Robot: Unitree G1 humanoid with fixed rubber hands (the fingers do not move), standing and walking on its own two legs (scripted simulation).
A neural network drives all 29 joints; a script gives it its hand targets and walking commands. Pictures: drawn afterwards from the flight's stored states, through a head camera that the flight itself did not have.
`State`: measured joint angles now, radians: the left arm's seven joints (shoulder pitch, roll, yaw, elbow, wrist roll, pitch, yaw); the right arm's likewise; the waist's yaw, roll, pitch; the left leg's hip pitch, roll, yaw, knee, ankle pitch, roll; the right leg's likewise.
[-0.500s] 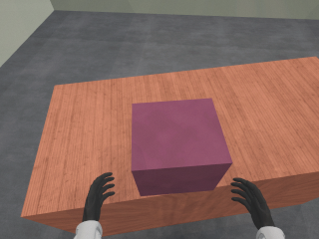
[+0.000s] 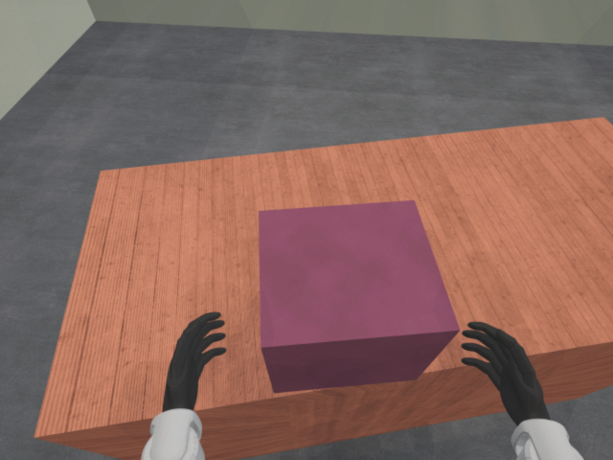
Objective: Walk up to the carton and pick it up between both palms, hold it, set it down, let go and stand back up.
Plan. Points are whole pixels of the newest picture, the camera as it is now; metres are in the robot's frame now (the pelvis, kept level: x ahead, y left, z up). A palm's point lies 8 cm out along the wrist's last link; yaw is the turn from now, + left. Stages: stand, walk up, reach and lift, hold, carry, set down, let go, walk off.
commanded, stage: reach and lift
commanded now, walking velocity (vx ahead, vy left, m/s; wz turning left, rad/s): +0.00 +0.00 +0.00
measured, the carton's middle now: (341, 299) +0.32 -0.05 -0.02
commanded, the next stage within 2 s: none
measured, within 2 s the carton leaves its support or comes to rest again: neither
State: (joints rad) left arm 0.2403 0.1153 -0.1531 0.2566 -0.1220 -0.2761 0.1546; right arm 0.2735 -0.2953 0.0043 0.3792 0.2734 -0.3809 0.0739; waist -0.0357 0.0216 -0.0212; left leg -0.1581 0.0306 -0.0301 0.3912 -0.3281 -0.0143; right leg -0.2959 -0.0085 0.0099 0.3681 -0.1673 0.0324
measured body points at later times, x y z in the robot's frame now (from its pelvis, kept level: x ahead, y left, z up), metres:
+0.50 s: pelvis -0.04 -0.01 +0.00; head -0.04 -0.01 +0.45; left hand +0.27 +0.15 +0.04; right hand +0.23 -0.25 +0.03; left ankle -0.09 +0.13 -0.74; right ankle +0.01 -0.14 -0.74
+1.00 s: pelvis -0.04 -0.02 +0.01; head +0.00 -0.03 +0.45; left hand +0.37 +0.12 +0.09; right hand +0.35 -0.25 +0.08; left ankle -0.09 +0.13 -0.74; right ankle +0.01 -0.14 -0.74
